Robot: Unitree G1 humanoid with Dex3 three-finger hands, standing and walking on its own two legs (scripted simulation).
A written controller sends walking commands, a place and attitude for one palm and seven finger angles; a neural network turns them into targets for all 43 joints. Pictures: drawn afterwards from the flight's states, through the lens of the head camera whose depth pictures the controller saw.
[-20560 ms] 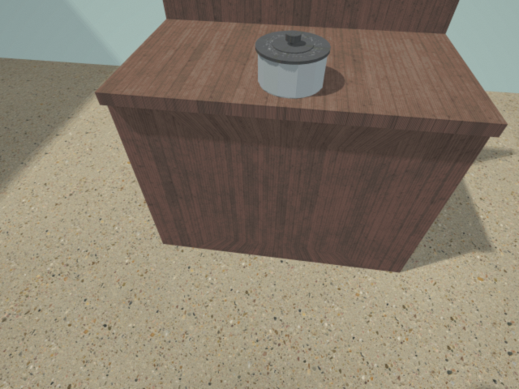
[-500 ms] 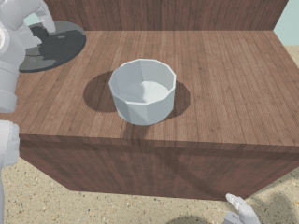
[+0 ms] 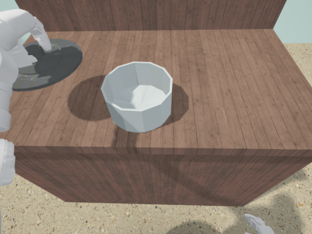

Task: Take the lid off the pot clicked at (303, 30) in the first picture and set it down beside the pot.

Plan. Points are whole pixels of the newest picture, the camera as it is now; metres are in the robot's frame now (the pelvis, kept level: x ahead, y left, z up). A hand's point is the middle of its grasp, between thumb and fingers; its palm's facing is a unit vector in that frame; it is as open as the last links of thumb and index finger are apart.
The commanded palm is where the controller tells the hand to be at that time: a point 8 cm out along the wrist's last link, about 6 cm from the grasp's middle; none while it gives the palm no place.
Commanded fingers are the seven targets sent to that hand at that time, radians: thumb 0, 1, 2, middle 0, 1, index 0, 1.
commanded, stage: lower the lid onto the table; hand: left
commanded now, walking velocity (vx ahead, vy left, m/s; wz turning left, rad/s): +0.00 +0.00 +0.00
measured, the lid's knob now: (34, 52) +0.48 +0.29 +0.22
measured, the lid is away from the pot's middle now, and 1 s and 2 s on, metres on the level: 0.23 0.23 0.23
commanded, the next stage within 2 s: none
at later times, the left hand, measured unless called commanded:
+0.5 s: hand (31, 69) +0.44 +0.29 +0.20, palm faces -0.29 -0.12 -0.95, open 7.2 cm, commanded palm +0.42 +0.29 +0.29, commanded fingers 0.00 0.64 1.07 -1.02 -0.98 -0.88 -0.92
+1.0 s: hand (40, 81) +0.43 +0.28 +0.17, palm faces -0.34 -0.11 -0.93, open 7.2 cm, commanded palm +0.43 +0.29 +0.25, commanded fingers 0.00 0.64 1.07 -1.02 -0.98 -0.88 -0.92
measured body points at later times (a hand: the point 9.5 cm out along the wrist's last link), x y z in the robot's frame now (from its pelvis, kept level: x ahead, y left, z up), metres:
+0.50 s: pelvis +0.01 +0.00 +0.00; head +0.05 -0.01 +0.45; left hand +0.45 +0.29 +0.25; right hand +0.14 -0.26 -0.12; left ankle +0.04 +0.11 -0.74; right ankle -0.02 -0.15 -0.74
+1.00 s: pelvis +0.00 +0.00 +0.00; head +0.05 -0.01 +0.45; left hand +0.44 +0.28 +0.22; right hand +0.13 -0.26 -0.12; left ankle +0.04 +0.11 -0.74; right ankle -0.02 -0.15 -0.74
